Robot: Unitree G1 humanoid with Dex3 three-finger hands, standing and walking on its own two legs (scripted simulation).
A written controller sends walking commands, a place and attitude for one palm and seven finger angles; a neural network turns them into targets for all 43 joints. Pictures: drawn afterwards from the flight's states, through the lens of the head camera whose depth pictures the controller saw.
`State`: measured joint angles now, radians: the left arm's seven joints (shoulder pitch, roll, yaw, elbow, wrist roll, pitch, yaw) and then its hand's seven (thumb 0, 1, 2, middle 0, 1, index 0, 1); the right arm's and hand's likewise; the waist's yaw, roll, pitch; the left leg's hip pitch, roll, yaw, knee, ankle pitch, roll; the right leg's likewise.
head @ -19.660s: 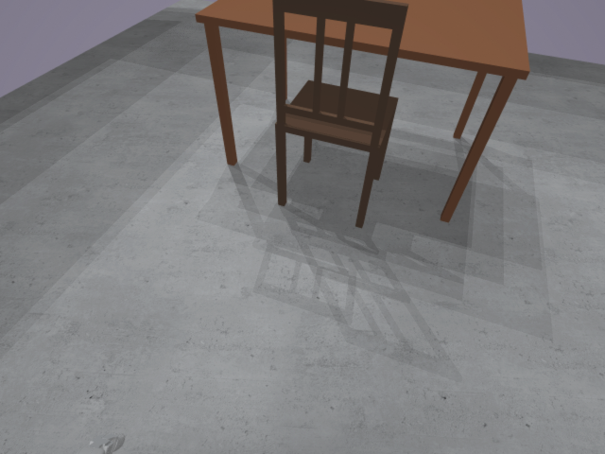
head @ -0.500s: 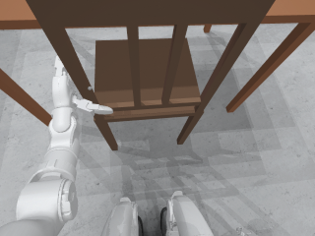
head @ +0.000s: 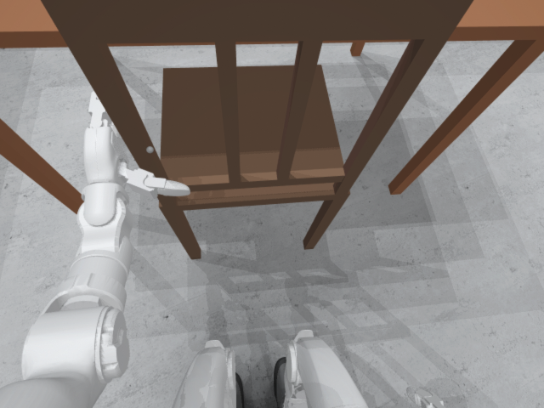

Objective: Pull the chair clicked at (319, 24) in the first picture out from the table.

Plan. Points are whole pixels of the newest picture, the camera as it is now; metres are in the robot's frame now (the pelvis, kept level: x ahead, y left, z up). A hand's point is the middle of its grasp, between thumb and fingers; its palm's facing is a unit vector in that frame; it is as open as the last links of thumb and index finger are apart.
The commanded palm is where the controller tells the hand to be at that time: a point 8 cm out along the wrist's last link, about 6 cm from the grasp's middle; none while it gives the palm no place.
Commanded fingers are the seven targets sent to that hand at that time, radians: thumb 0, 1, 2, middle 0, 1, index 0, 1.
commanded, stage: hook a spindle and tug to test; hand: left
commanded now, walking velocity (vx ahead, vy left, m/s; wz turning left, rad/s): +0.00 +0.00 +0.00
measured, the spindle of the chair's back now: (231, 127) +0.51 +0.04 +0.03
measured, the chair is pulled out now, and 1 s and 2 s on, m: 0.00 0.00 0.03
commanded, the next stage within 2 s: step backward, pulling the chair out in 1.42 s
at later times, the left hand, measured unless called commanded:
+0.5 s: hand (149, 151) +0.48 +0.16 +0.02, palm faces +0.08 -1.00 -0.02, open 11.4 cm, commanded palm +0.44 +0.20 +0.02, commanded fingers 0.00 0.34 0.66 -0.50 -1.45 -0.50 -1.45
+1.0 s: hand (148, 152) +0.47 +0.16 +0.02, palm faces +0.08 -1.00 +0.00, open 5.8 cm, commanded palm +0.43 +0.20 +0.02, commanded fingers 0.00 0.90 0.90 -0.50 -1.45 -0.50 -1.45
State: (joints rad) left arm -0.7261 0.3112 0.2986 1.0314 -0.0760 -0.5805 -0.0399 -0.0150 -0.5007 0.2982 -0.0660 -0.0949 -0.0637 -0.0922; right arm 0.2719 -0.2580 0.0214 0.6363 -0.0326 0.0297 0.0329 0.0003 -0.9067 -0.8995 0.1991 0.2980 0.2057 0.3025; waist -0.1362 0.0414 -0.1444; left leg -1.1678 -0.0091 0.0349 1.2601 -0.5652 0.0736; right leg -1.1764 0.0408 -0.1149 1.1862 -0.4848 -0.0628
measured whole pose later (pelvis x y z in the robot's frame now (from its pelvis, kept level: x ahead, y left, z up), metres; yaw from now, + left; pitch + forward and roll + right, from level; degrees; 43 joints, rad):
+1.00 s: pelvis +0.01 +0.01 +0.01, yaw -1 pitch +27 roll -4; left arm -0.64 0.27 0.27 0.93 -0.10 -0.54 -0.02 0.00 0.64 0.75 -0.41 -1.41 -0.42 -1.42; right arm 0.28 -0.24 0.02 0.62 -0.03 0.05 0.04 0.00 -0.91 -0.90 0.20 0.30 0.21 0.30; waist -0.13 0.04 -0.16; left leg -1.13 -0.01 0.05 1.24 -0.58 0.09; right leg -1.14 0.04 -0.10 1.16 -0.49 -0.04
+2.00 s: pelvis +0.05 +0.02 +0.11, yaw +0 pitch +12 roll -2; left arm -0.49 0.21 0.06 0.96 -0.05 -0.22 0.08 0.10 0.63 0.70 -0.28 -1.18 -0.49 -1.44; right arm 0.27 -0.26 -0.01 0.65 0.04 0.11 -0.10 0.00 -0.91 -0.90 0.20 0.30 0.21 0.30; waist -0.09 0.00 0.04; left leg -0.43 -0.06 0.06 0.55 -0.32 0.09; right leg -0.47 0.03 -0.03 0.54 -0.26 -0.02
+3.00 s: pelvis -0.09 -0.05 +0.11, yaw +2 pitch +6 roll +1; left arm -0.50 0.17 0.14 1.03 -0.05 -0.22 0.12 0.04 0.61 0.67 -0.23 -1.10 -0.50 -1.44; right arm 0.19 -0.33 -0.02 0.77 0.04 -0.01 -0.10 0.00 -0.91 -0.90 0.20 0.30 0.21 0.30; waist -0.10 0.03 0.12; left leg -0.46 -0.02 -0.08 0.78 -0.43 -0.04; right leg -0.41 -0.04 -0.03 0.53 -0.22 0.00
